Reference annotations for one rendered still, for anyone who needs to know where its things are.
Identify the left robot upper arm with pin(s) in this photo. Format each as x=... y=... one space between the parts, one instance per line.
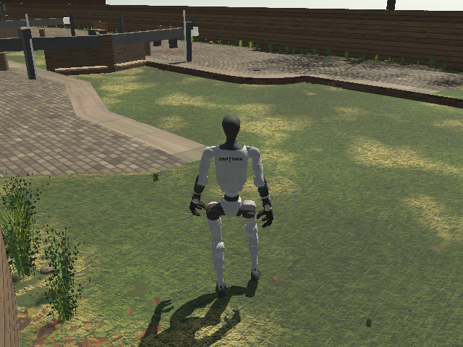
x=205 y=164

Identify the humanoid robot torso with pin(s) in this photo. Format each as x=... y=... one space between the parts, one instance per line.
x=231 y=175

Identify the robot left forearm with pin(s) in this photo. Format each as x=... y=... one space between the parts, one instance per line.
x=197 y=193

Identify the robot right forearm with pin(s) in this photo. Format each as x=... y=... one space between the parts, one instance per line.
x=265 y=197

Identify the left robot hand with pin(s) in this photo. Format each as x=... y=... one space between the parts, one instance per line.
x=198 y=206

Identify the right robot upper arm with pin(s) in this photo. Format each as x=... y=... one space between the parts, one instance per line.
x=257 y=165

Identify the robot right shin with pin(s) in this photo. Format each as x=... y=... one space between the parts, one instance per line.
x=253 y=248

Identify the right robot hand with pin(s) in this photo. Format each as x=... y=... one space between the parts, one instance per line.
x=268 y=217

